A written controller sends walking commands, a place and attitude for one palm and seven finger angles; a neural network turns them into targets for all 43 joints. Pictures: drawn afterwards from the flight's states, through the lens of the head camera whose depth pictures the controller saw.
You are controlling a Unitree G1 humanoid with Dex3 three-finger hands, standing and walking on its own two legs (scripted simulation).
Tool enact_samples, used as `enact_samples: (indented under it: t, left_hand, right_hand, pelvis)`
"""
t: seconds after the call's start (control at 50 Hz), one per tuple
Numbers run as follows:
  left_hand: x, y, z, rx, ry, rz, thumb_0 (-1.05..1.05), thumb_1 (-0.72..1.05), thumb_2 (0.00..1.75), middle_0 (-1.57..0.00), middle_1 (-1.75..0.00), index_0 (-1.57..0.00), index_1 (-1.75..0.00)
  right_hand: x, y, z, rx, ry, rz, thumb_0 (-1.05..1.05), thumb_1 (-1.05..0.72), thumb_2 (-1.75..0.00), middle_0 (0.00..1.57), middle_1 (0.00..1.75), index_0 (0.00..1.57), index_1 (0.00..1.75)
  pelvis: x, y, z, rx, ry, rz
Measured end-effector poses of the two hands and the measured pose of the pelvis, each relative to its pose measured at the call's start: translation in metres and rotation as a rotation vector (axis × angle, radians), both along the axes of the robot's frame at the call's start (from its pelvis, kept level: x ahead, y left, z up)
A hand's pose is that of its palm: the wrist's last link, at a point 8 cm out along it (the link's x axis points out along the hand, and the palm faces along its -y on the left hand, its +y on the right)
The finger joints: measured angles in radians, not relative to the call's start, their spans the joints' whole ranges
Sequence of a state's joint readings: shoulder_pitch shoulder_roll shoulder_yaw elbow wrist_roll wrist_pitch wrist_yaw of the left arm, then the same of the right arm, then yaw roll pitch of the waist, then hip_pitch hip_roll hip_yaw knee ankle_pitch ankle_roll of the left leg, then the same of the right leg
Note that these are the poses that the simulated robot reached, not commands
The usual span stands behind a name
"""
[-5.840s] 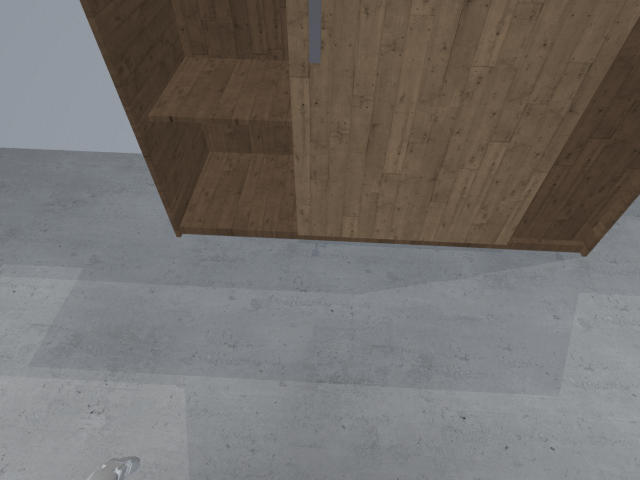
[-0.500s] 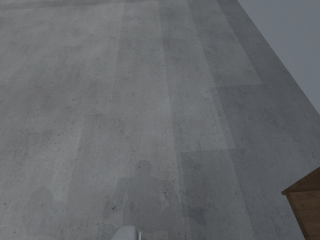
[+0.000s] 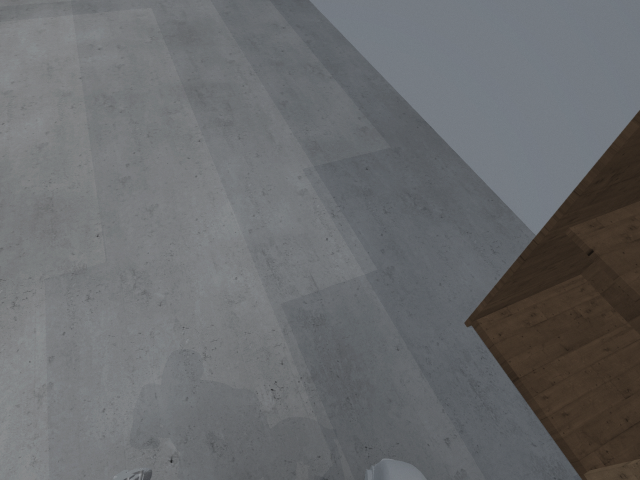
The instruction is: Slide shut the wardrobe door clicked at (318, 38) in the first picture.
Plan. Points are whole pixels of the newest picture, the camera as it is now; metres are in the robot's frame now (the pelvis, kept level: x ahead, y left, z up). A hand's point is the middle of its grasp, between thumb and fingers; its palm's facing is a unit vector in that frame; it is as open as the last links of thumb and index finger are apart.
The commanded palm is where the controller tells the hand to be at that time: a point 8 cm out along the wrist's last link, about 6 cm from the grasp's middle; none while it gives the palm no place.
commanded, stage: turn to face it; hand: right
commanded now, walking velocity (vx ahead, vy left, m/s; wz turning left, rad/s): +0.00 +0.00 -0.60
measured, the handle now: out of the picture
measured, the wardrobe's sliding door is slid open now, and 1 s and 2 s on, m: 0.50 0.50 0.50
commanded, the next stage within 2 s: take the last steps up to it in 1.66 s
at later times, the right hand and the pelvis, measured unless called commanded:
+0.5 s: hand out of the picture +0.04 -0.27 -0.16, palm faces +0.31 +0.91 -0.27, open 7.3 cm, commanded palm none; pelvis +0.00 -0.03 +0.00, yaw -17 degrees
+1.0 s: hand out of the picture -0.08 -0.20 -0.16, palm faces +0.59 +0.76 -0.27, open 7.3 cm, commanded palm none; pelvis +0.00 +0.00 +0.00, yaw -37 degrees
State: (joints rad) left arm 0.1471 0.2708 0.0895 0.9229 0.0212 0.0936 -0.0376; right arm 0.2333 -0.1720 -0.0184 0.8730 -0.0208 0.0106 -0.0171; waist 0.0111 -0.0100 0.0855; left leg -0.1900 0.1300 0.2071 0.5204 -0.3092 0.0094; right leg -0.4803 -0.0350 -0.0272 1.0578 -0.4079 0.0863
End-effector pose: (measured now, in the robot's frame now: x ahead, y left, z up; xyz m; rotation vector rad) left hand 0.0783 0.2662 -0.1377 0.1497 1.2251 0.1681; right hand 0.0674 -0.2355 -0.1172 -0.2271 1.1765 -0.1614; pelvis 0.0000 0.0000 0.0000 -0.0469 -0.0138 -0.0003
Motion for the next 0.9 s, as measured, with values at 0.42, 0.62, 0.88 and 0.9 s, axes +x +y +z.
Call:
enact_samples:
  t: [0.42, 0.62, 0.88, 0.9]
  left_hand:
    - [0.067, -0.083, 0.018, 0.047, -0.060, -0.310, 0.00, 0.90, 0.89, -0.20, -0.30, -0.21, -0.30]
    - [0.063, -0.050, -0.016, -0.005, 0.021, -0.342, 0.00, 0.90, 0.89, -0.20, -0.30, -0.21, -0.30]
    - [0.108, -0.053, -0.005, 0.012, 0.071, -0.531, 0.01, 0.91, 0.90, -0.20, -0.30, -0.20, -0.30]
    - [0.113, -0.058, -0.003, 0.016, 0.068, -0.552, 0.01, 0.91, 0.90, -0.20, -0.30, -0.20, -0.30]
  right_hand:
    - [-0.072, -0.085, -0.015, -0.009, 0.030, -0.307, 0.01, -0.91, -0.90, 0.20, 0.30, 0.20, 0.30]
    - [-0.038, -0.048, 0.001, -0.058, -0.129, -0.336, 0.00, -0.91, -0.90, 0.20, 0.30, 0.20, 0.30]
    - [-0.119, 0.001, 0.005, -0.024, -0.026, -0.538, 0.00, -0.91, -0.90, 0.21, 0.30, 0.21, 0.30]
    - [-0.128, 0.003, 0.003, -0.018, -0.011, -0.558, 0.00, -0.91, -0.90, 0.21, 0.30, 0.21, 0.30]
  pelvis:
    - [-0.006, -0.037, -0.003, 0.061, 0.010, -0.254]
    - [0.003, -0.002, -0.015, 0.035, 0.016, -0.375]
    - [0.005, 0.013, 0.001, 0.000, -0.002, -0.564]
    - [0.004, 0.011, 0.000, 0.001, 0.000, -0.576]
